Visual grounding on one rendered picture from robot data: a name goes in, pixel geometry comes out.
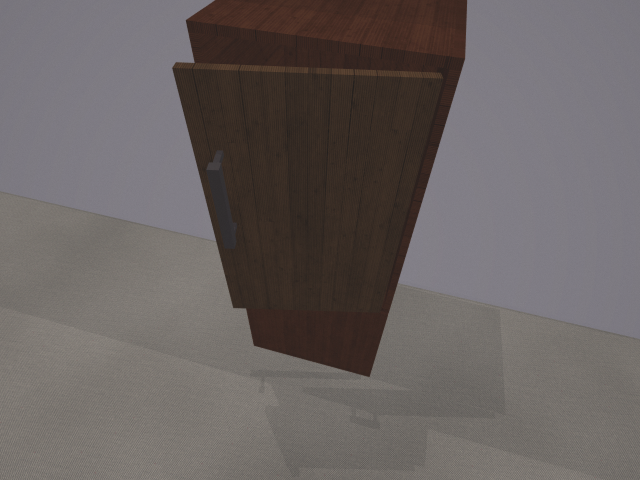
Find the handle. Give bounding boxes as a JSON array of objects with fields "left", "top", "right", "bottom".
[{"left": 206, "top": 150, "right": 237, "bottom": 249}]

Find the cupboard door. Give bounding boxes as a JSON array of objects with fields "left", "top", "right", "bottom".
[{"left": 172, "top": 62, "right": 443, "bottom": 313}]

